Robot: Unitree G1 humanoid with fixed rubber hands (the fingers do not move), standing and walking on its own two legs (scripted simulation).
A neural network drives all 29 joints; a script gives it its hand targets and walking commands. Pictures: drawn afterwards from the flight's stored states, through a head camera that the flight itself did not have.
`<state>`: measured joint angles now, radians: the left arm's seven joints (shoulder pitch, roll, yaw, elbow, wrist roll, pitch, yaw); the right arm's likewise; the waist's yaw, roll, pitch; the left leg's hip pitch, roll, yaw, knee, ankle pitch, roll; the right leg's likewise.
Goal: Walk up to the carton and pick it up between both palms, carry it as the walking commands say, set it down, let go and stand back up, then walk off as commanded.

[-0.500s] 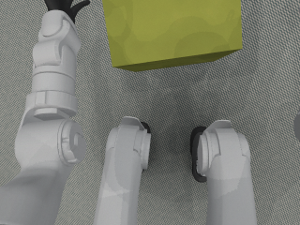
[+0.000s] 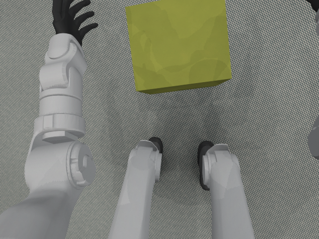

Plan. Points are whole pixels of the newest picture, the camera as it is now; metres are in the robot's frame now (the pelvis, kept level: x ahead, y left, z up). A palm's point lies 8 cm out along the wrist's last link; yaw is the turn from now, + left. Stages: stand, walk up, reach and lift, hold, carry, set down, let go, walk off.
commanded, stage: set down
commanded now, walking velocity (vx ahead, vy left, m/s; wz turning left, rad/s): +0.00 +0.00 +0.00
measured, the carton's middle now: (178, 53) +0.56 +0.01 -0.42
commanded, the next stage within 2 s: let go in 0.54 s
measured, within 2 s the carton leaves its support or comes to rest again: neither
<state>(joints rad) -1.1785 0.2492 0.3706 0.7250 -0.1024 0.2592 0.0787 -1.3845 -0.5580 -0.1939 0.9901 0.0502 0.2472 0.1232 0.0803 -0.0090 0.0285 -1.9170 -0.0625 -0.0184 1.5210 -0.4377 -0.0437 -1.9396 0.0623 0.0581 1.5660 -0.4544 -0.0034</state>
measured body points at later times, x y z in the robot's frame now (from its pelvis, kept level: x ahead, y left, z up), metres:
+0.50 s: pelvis +0.03 +0.00 +0.12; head +0.34 -0.02 +0.44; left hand +0.53 +0.22 +0.02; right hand +0.58 -0.24 +0.02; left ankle +0.10 +0.13 -0.51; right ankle +0.09 -0.11 -0.51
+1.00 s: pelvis +0.07 +0.02 +0.19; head +0.27 +0.01 +0.59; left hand +0.40 +0.25 +0.09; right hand +0.43 -0.22 +0.08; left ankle +0.10 +0.13 -0.51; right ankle +0.09 -0.11 -0.51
